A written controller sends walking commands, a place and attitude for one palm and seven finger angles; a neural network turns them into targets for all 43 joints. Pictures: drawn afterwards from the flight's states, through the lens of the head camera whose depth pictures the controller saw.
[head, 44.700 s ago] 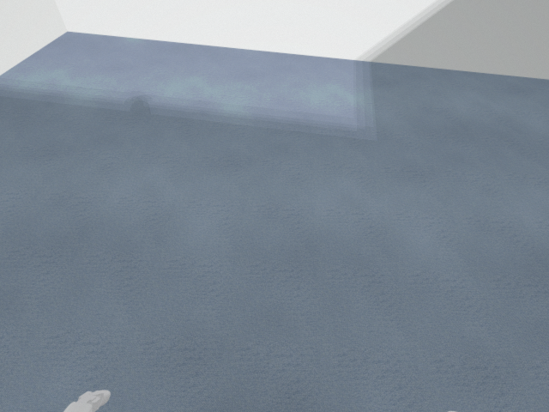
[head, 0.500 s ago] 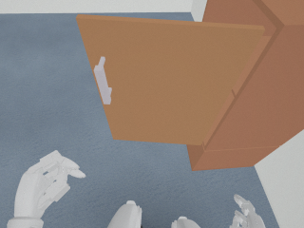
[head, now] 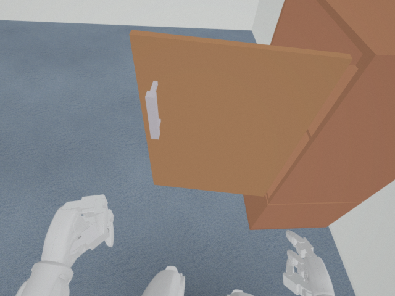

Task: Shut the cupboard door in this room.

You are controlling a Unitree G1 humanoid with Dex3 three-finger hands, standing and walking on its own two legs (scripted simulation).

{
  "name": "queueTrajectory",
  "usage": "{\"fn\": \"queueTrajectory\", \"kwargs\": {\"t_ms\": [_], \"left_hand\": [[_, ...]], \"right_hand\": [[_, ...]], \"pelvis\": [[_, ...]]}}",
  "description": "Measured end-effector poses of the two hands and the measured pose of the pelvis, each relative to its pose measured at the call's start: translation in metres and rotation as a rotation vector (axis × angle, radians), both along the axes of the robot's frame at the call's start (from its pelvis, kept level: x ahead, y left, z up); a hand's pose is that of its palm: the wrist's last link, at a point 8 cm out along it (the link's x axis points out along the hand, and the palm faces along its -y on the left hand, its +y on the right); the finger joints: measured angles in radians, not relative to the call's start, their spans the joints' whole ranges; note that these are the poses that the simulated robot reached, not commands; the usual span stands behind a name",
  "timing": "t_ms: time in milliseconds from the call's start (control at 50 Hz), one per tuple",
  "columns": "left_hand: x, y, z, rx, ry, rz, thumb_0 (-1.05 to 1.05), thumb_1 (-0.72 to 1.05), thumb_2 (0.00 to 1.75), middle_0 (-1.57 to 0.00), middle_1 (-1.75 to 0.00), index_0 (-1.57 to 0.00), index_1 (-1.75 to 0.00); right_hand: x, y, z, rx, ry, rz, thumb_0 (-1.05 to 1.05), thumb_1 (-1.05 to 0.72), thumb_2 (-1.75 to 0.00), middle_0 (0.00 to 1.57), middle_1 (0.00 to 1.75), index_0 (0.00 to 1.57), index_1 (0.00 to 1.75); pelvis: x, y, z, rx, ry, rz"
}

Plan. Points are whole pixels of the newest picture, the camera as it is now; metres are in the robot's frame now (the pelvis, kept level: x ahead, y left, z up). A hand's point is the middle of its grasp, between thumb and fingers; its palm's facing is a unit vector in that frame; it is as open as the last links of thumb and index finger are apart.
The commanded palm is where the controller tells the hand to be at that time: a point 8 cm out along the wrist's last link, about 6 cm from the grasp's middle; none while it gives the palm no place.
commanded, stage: raise the hand and make a fist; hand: left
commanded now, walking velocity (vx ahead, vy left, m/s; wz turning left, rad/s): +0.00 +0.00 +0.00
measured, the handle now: (155, 111) +0.50 +0.15 +0.06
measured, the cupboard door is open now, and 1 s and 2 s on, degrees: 82 82 82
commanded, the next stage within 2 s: bring the fist close to the handle in 0.46 s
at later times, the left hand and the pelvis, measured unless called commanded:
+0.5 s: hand (124, 221) +0.23 +0.15 +0.07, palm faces -0.01 -1.00 -0.03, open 3.1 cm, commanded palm +0.21 +0.21 +0.07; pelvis +0.01 -0.03 +0.00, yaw +0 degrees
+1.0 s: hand (140, 189) +0.29 +0.14 +0.07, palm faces -0.05 -1.00 -0.01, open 3.1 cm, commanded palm +0.28 +0.19 +0.07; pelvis +0.02 -0.03 +0.00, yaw -1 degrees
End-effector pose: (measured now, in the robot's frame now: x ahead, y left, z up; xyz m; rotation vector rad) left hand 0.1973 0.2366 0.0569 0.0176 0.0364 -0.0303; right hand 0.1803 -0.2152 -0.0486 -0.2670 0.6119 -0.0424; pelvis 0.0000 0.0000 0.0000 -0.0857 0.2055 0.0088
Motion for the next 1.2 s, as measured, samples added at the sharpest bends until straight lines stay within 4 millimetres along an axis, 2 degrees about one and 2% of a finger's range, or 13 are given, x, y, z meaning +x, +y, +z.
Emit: {"fn": "queueTrajectory", "kwargs": {"t_ms": [80, 120, 240, 280, 420, 560, 620, 740, 820, 900, 1020, 1200], "left_hand": [[0.005, 0.005, 0.023, 0.034, -0.084, 0.032, 0.02, 0.90, 0.90, -1.29, -1.49, -1.29, -1.49], [0.007, 0.006, 0.026, 0.037, -0.083, 0.039, 0.01, 0.90, 0.90, -1.29, -1.49, -1.30, -1.49], [0.008, -0.010, -0.001, -0.011, 0.063, 0.000, 0.01, 0.91, 0.90, -1.29, -1.50, -1.30, -1.49], [0.007, -0.017, -0.004, -0.015, 0.068, -0.010, 0.01, 0.91, 0.90, -1.29, -1.50, -1.30, -1.49], [0.012, -0.024, 0.020, 0.029, -0.095, 0.031, 0.02, 0.90, 0.90, -1.29, -1.50, -1.30, -1.49], [0.012, -0.037, 0.001, 0.000, 0.035, -0.005, 0.01, 0.91, 0.90, -1.29, -1.50, -1.30, -1.50], [0.013, -0.043, 0.002, 0.003, 0.033, -0.012, 0.01, 0.90, 0.90, -1.29, -1.50, -1.30, -1.50], [0.037, -0.036, 0.015, 0.028, -0.104, 0.022, 0.01, 0.90, 0.90, -1.30, -1.50, -1.30, -1.50], [0.055, -0.035, 0.009, 0.011, -0.063, 0.003, 0.01, 0.90, 0.90, -1.30, -1.50, -1.30, -1.50], [0.063, -0.040, 0.005, -0.008, -0.002, -0.029, 0.01, 0.91, 0.90, -1.29, -1.50, -1.30, -1.50], [0.080, -0.043, 0.013, -0.011, -0.066, -0.012, 0.01, 0.90, 0.90, -1.30, -1.50, -1.30, -1.50], [0.108, -0.054, 0.005, -0.009, -0.041, -0.033, 0.01, 0.91, 0.90, -1.30, -1.50, -1.30, -1.50]], "right_hand": [[-0.011, -0.010, -0.003, 0.001, 0.032, -0.021, 0.02, -0.90, -0.90, 0.20, 0.30, 0.21, 0.30], [-0.017, -0.015, -0.006, 0.006, 0.047, -0.034, 0.02, -0.90, -0.90, 0.20, 0.30, 0.21, 0.30], [-0.027, -0.033, -0.008, 0.003, 0.068, -0.074, 0.02, -0.90, -0.90, 0.20, 0.30, 0.21, 0.30], [-0.028, -0.039, -0.008, -0.006, 0.066, -0.080, 0.02, -0.90, -0.90, 0.20, 0.30, 0.21, 0.30], [-0.019, -0.052, -0.014, -0.003, 0.054, -0.074, 0.02, -0.90, -0.90, 0.20, 0.30, 0.20, 0.30], [-0.006, -0.053, -0.017, 0.035, 0.041, -0.077, 0.02, -0.90, -0.90, 0.20, 0.30, 0.20, 0.30], [-0.003, -0.053, -0.017, 0.033, 0.033, -0.074, 0.02, -0.90, -0.90, 0.20, 0.30, 0.20, 0.30], [0.001, -0.055, -0.025, 0.025, 0.051, -0.057, 0.02, -0.90, -0.90, 0.20, 0.30, 0.21, 0.30], [-0.003, -0.056, -0.028, 0.031, 0.082, -0.072, 0.02, -0.90, -0.90, 0.20, 0.30, 0.21, 0.30], [-0.010, -0.057, -0.025, 0.030, 0.101, -0.099, 0.02, -0.90, -0.90, 0.20, 0.30, 0.21, 0.30], [-0.019, -0.057, -0.023, 0.011, 0.121, -0.113, 0.02, -0.90, -0.90, 0.20, 0.30, 0.20, 0.30], [-0.030, -0.051, -0.027, 0.015, 0.174, -0.121, 0.02, -0.90, -0.90, 0.20, 0.30, 0.20, 0.30]], "pelvis": [[0.001, -0.004, 0.003, 0.004, -0.007, -0.001], [0.001, -0.006, 0.004, 0.007, -0.008, 0.000], [0.003, -0.014, 0.007, 0.017, -0.003, -0.003], [0.004, -0.018, 0.006, 0.020, -0.001, -0.006], [0.006, -0.029, 0.001, 0.026, 0.005, -0.007], [0.010, -0.035, 0.001, 0.037, 0.008, -0.010], [0.012, -0.037, 0.000, 0.039, 0.008, -0.011], [0.012, -0.041, -0.005, 0.037, 0.023, -0.011], [0.013, -0.039, -0.004, 0.039, 0.028, -0.014], [0.017, -0.035, 0.001, 0.042, 0.023, -0.018], [0.016, -0.030, 0.004, 0.041, 0.021, -0.022], [0.012, -0.023, 0.005, 0.037, 0.027, -0.024]]}}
